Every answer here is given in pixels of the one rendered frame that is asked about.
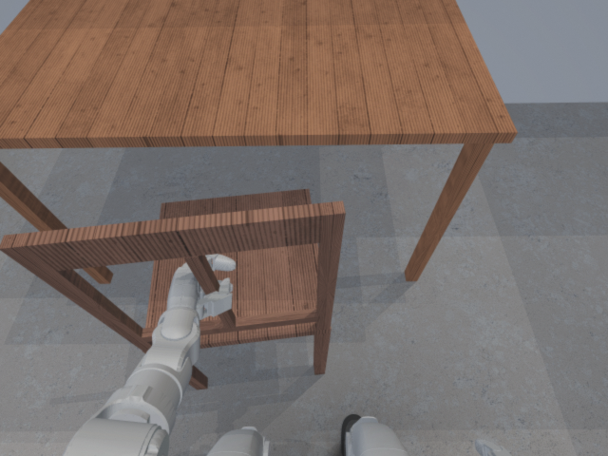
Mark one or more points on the left robot hand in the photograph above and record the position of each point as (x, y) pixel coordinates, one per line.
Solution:
(185, 290)

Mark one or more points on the robot left forearm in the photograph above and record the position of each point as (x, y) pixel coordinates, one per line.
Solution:
(155, 388)

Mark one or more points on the robot right foot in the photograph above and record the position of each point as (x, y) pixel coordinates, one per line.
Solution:
(347, 424)

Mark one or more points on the right robot shin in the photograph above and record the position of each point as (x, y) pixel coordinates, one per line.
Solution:
(365, 420)

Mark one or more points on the table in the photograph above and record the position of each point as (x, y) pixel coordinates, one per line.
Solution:
(177, 73)

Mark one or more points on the robot left upper arm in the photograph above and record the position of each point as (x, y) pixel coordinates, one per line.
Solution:
(107, 437)

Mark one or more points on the chair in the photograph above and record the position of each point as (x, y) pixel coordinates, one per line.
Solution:
(283, 284)

